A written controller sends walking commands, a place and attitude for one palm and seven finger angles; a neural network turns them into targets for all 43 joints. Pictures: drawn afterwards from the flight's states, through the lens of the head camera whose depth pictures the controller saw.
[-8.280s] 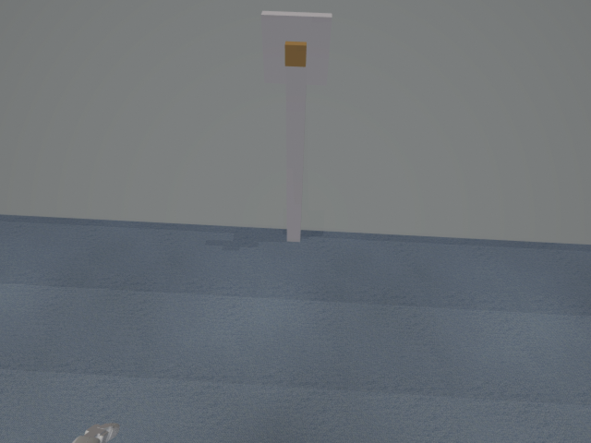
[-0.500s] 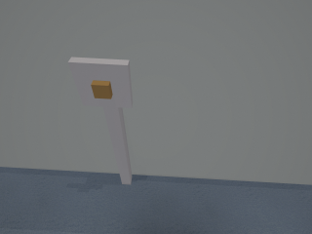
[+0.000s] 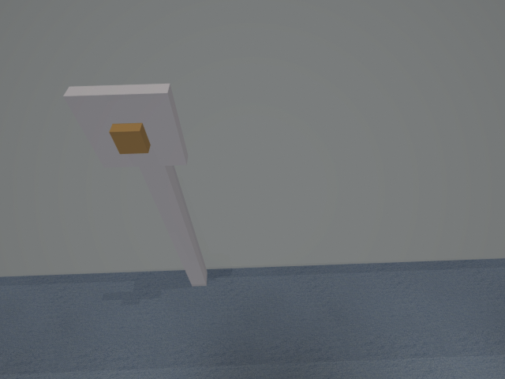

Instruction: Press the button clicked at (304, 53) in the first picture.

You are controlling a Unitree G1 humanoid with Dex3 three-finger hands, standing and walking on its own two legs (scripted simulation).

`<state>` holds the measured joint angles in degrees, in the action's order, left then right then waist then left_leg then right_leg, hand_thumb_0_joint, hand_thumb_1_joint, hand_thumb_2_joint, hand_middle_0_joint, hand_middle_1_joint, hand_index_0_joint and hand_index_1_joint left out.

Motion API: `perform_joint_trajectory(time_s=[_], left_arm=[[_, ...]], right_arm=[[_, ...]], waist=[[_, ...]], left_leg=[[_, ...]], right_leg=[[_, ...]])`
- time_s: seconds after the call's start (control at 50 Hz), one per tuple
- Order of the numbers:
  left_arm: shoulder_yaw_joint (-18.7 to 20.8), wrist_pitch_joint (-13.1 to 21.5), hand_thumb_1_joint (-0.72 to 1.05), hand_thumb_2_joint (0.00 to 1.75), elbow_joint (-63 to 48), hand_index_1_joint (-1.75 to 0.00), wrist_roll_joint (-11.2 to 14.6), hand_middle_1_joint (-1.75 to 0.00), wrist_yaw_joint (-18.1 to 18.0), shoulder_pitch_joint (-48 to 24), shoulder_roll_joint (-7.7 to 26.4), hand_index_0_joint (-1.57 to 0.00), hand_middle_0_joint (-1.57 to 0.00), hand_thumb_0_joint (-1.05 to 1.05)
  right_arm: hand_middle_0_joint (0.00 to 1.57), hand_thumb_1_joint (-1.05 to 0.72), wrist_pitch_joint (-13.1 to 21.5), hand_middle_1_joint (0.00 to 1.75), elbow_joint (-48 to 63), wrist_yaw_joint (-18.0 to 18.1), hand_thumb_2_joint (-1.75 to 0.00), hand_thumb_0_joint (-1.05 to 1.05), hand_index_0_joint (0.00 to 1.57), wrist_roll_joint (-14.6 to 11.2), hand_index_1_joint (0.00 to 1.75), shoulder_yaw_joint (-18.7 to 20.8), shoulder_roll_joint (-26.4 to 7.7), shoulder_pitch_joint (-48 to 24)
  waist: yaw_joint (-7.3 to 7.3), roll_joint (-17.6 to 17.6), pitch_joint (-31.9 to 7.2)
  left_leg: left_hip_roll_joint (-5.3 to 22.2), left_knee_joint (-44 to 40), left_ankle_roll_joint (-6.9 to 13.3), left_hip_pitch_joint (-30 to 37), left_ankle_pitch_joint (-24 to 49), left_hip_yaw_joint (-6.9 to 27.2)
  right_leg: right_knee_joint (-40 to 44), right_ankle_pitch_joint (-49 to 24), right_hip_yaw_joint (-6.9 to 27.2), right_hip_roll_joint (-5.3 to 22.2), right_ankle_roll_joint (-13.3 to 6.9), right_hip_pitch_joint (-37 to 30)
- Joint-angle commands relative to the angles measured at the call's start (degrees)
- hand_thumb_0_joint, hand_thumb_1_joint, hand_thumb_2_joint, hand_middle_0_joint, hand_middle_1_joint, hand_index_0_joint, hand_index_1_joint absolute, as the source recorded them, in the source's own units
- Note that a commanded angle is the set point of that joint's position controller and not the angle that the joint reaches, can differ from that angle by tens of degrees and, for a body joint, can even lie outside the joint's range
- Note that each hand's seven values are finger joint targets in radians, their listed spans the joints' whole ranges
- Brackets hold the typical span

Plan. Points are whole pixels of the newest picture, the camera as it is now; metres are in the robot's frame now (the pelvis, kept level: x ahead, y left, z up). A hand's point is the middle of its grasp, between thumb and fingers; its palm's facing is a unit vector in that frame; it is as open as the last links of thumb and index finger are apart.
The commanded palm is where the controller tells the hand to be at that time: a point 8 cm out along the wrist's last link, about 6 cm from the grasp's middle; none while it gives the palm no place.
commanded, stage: look again from close up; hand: left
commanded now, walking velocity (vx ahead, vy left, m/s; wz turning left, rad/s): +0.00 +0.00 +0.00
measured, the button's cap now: (131, 137) +0.52 +0.25 +0.08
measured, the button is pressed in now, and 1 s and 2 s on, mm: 0 0 0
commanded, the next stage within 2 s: raise the hand and make a fist in 0.36 s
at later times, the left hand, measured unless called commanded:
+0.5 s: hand out of the picture -0.01 +0.15 -0.16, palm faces +0.10 -0.98 -0.17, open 7.4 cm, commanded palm +0.09 +0.20 -0.06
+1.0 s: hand out of the picture +0.11 +0.18 -0.04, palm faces +0.20 -0.98 -0.05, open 4.6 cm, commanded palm +0.12 +0.23 -0.02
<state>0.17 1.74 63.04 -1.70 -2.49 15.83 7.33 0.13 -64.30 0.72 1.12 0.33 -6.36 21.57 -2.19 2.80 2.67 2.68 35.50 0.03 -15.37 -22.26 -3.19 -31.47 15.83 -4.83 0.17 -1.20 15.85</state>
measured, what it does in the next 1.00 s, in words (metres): lowers itself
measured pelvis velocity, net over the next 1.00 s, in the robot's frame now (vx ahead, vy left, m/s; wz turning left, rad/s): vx -0.04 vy -0.01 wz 0.04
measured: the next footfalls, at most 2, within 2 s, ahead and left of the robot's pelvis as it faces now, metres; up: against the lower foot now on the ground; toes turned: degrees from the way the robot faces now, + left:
none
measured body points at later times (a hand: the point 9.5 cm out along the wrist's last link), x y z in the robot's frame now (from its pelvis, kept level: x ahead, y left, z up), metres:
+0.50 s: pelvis -0.01 -0.01 +0.01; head -0.01 -0.01 +0.46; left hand -0.01 +0.21 -0.15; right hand +0.01 -0.23 -0.15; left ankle -0.02 +0.11 -0.73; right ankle +0.01 -0.11 -0.73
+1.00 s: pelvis -0.04 -0.01 -0.07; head +0.00 +0.01 +0.38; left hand +0.10 +0.23 -0.04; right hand +0.20 -0.24 -0.09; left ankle -0.02 +0.11 -0.73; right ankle +0.01 -0.11 -0.73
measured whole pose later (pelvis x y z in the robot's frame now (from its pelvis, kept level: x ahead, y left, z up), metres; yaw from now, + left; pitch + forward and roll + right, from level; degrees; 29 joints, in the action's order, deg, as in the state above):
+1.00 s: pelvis -0.04 -0.01 -0.07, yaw +2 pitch +10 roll -1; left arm 4.2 26.4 -1.9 10.0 4.4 34.7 10.7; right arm 12.2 -25.2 1.2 -0.7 2.7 -14.3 11.1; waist 2.0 -1.9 -6.1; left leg 1.4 62.3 -0.1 -43.4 -28.6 0.6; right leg -60.3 26.3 -5.8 1.1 -2.3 43.7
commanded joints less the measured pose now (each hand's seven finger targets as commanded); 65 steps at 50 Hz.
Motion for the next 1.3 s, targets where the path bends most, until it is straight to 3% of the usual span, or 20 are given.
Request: perform_joint_trajectory(time_s=[0.0, 0.04, 0.08, 0.18, 0.42, 0.44, 0.46, 0.48, 0.52, 0.56, 0.62, 0.66, 0.68, 0.72, 0.8, 0.92, 1.0, 1.06, 1.18, 1.28], left_arm=[[1.0, 1.1, 0.90, 0.90, -1.5, -0.30, 1.0, -0.30, -0.8, 2.7, 7.2, -0.20, -0.20, 0.00], [0.6, 0.8, 0.90, 0.90, -1.3, -0.30, 1.1, -0.30, -0.7, 2.8, 5.2, -0.20, -0.20, 0.00], [0.4, 0.8, 0.90, 0.90, -0.6, -0.30, 1.0, -0.30, -0.5, 4.9, 5.2, -0.20, -0.20, 0.00], [0.1, 0.9, 0.90, 0.90, 0.8, -0.30, 1.1, -0.30, -0.3, 5.9, 5.6, -0.20, -0.20, 0.00], [0.3, 0.1, 0.90, 0.90, -0.5, -0.30, 0.9, -0.30, 0.1, 5.9, 5.7, -0.20, -0.20, 0.00], [0.6, 1.1, 0.90, 0.90, 1.6, -0.30, 0.4, -0.30, -1.9, 10.3, 8.2, -0.20, -0.20, 0.00], [1.8, 13.7, 0.90, 0.90, -92.5, -0.33, 14.5, -0.33, -0.9, -34.0, 16.4, -0.23, -0.23, 0.00], [3.3, 9.7, 0.90, 0.90, -76.3, -0.36, 8.7, -0.36, -4.3, -12.4, 13.8, -0.25, -0.25, 0.00], [-3.6, 1.0, 0.90, 0.90, -59.1, -0.42, 9.6, -0.42, -7.4, 6.9, -0.7, -0.31, -0.31, 0.00], [-6.3, 4.6, 0.90, 0.90, -74.0, -0.48, 12.1, -0.48, -5.1, 1.0, -0.3, -0.36, -0.36, 0.00], [-5.3, 12.3, 0.90, 0.90, -64.3, -0.57, 10.6, -0.57, -2.7, 1.2, -1.2, -0.45, -0.45, 0.00], [-1.0, 19.9, 0.90, 0.90, -55.2, -0.63, 12.0, -0.63, 2.1, 8.8, -1.3, -0.50, -0.50, 0.00], [2.4, 23.9, 0.90, 0.90, -54.6, -0.66, 13.4, -0.66, 5.2, 13.7, 0.8, -0.53, -0.53, 0.00], [8.2, 30.1, 0.90, 0.90, -54.2, -0.72, 15.5, -0.72, 12.7, 19.1, 5.0, -0.58, -0.58, 0.00], [10.8, 25.6, 0.90, 0.90, -60.9, -0.84, 14.4, -0.84, 14.1, 18.9, 8.5, -0.69, -0.69, 0.00], [8.4, 33.0, 0.90, 0.90, -92.6, -1.02, 12.6, -1.02, 5.6, 3.3, 9.9, -0.86, -0.86, 0.00], [0.1, 38.3, 0.90, 0.90, -90.3, -1.14, 12.8, -1.14, 9.9, 0.1, 5.3, -0.97, -0.97, 0.00], [0.9, 32.7, 0.90, 0.90, -80.0, -1.23, 13.5, -1.23, 15.6, 6.6, 7.0, -1.05, -1.05, 0.00], [12.6, 12.7, 0.90, 0.90, -82.1, -1.41, 17.0, -1.41, 17.2, 15.6, 12.3, -1.22, -1.22, 0.00], [14.8, 17.5, 0.90, 0.90, -89.4, -1.50, 18.0, -1.50, 8.6, 15.9, 9.6, -1.30, -1.30, 0.00]], right_arm=[[0.20, -0.90, 1.3, 0.30, 2.2, 0.2, -0.90, 0.00, 0.20, 0.1, 0.30, 0.1, -2.5, 4.6], [0.20, -0.90, 1.9, 0.30, 1.3, 0.4, -0.90, 0.00, 0.20, 0.0, 0.30, -0.2, -3.7, 3.9], [0.20, -0.90, 1.9, 0.30, 1.7, 1.0, -0.90, 0.00, 0.20, -0.3, 0.30, -0.4, -4.1, 1.2], [0.20, -0.90, 1.2, 0.30, 1.5, 1.5, -0.90, 0.00, 0.20, -0.5, 0.30, -0.1, -5.0, 0.6], [0.20, -0.90, 0.8, 0.30, 1.9, 1.1, -0.90, 0.00, 0.20, -0.4, 0.30, -0.3, -6.4, -1.8], [0.20, -0.90, 1.3, 0.30, 5.5, 0.5, -0.90, 0.00, 0.20, -0.7, 0.30, 0.1, -8.9, -8.9], [0.20, -0.90, 10.2, 0.30, 28.1, 3.3, -0.90, 0.00, 0.20, -3.9, 0.30, 1.3, -18.5, -8.4], [0.20, -0.90, 15.3, 0.30, 23.3, 5.3, -0.90, 0.00, 0.20, -2.9, 0.30, -0.6, -12.3, -12.8], [0.20, -0.90, 16.7, 0.30, 20.8, 4.4, -0.90, 0.00, 0.20, -4.8, 0.30, 0.6, -10.4, -9.4], [0.20, -0.90, 19.0, 0.30, 26.9, 5.1, -0.90, 0.00, 0.20, -5.7, 0.30, 0.9, -13.8, -11.3], [0.20, -0.90, 20.7, 0.30, 30.0, 4.6, -0.90, 0.00, 0.20, -3.1, 0.30, 1.5, -14.7, -11.1], [0.20, -0.90, 20.8, 0.30, 32.0, 3.4, -0.90, 0.00, 0.20, -1.7, 0.30, 3.0, -14.8, -12.2], [0.20, -0.90, 20.6, 0.30, 33.8, 2.5, -0.90, 0.00, 0.20, -1.3, 0.30, 3.7, -14.9, -13.2], [0.20, -0.90, 19.2, 0.30, 37.9, -0.2, -0.90, 0.00, 0.20, -1.1, 0.30, 4.3, -15.5, -15.3], [0.20, -0.90, 14.6, 0.30, 46.2, -0.6, -0.90, 0.00, 0.20, -3.2, 0.30, 3.8, -14.2, -18.5], [0.20, -0.90, 14.0, 0.30, 46.9, 0.8, -0.90, 0.00, 0.20, -1.6, 0.30, 3.4, -12.1, -12.2], [0.20, -0.90, 16.3, 0.30, 42.8, 1.2, -0.90, 0.00, 0.20, -1.4, 0.30, 2.1, -13.4, -10.6], [0.20, -0.90, 16.6, 0.30, 42.2, 1.9, -0.90, 0.00, 0.20, -2.5, 0.30, 2.2, -15.1, -10.3], [0.20, -0.90, 12.8, 0.30, 47.0, 3.4, -0.90, 0.00, 0.20, -4.3, 0.30, 2.7, -13.3, -13.6], [0.20, -0.90, 12.6, 0.30, 44.6, 2.9, -0.90, 0.00, 0.20, -3.0, 0.30, 2.3, -10.4, -11.6]], waist=[[-0.56, -13.1, -6.4], [0.45, -0.5, -2.9], [1.97, 3.8, -0.3], [1.14, -6.1, 0.7], [1.85, -3.2, 3.5], [5.28, -7.8, 8.7], [-3.30, 9.1, -22.6], [1.83, 15.2, -19.9], [0.45, 5.5, -7.6], [-0.45, -2.4, -3.4], [-2.24, -17.7, 1.6], [1.18, -24.2, 0.5], [3.23, -24.6, -1.7], [5.59, -15.1, -6.5], [7.87, -2.0, -10.8], [2.45, 5.1, -20.1], [-3.25, 2.3, -17.5], [-2.97, -2.1, -14.5], [4.90, -5.1, -24.8], [5.11, -2.4, -21.0]], left_leg=[[-0.9, -3.1, 0.0, 2.8, 5.1, 0.3], [2.2, -7.6, 0.8, 3.1, 17.0, 4.6], [3.6, -7.5, 1.5, 0.7, 24.0, 5.4], [2.6, -8.5, 0.8, 2.1, 17.7, 4.1], [2.5, -13.4, 1.1, 1.5, 11.4, 5.1], [2.0, -2.4, -0.8, -4.4, 9.5, 2.2], [-2.3, -11.5, 1.9, 13.5, 16.7, 2.0], [-1.5, -12.7, 2.0, 12.4, 18.9, 0.7], [-0.8, -12.8, 0.6, 0.5, 5.4, 3.7], [-1.2, -10.6, 1.2, -1.8, -0.4, 4.9], [-3.4, -1.3, 1.1, -10.6, -2.6, 4.8], [-3.6, 5.4, 0.1, -19.3, -3.4, 4.2], [-3.8, 7.8, -0.4, -22.1, -3.4, 3.6], [-5.3, 11.2, -1.1, -24.1, -1.7, 1.7], [-6.3, 11.5, -0.1, -27.9, -5.6, -0.4], [-2.6, 16.3, 1.6, -23.4, -0.5, 3.6], [-1.9, 21.1, 1.9, -24.3, 2.4, 6.0], [-2.0, 20.4, 1.7, -27.8, -1.7, 6.7], [-3.4, 14.2, 1.6, -23.7, 6.4, 4.6], [-2.2, 13.2, 0.7, -20.0, 16.8, 4.9]], right_leg=[[8.2, -13.2, 8.6, 10.6, -4.8, -3.8], [4.1, -12.6, 6.8, 7.3, -2.8, -1.9], [4.0, -15.8, 6.3, 6.1, -1.9, -3.9], [5.9, -25.8, 6.6, 7.6, -1.6, -5.2], [11.1, -6.2, 6.8, 6.6, -1.4, -4.2], [10.6, -32.6, 11.1, 9.7, 0.8, -1.3], [5.3, -18.9, 7.5, 5.1, -0.4, -8.8], [2.2, -8.6, 3.7, 1.2, -2.0, -7.7], [2.9, 0.4, -0.1, 1.0, -0.4, -0.3], [3.7, 7.2, 0.2, 1.2, 0.5, 4.2], [1.4, 18.1, 0.4, 0.6, 1.3, 16.3], [-2.5, 23.8, 2.0, 1.3, 1.5, 21.2], [-4.1, 25.3, 3.2, 1.4, 1.2, 20.6], [-8.1, 20.8, 4.7, 1.7, -0.2, 16.3], [-11.4, 21.5, 6.1, 2.1, -0.8, 15.1], [-18.0, 12.4, 5.4, -0.2, -1.1, 22.3], [-20.3, 8.0, 4.2, -0.8, -0.7, 28.9], [-18.0, 11.4, 4.2, -0.5, -0.2, 27.7], [-15.3, 3.2, 3.6, 0.8, 0.7, 11.0], [-18.1, -10.0, 0.3, -0.5, 0.0, 11.6]])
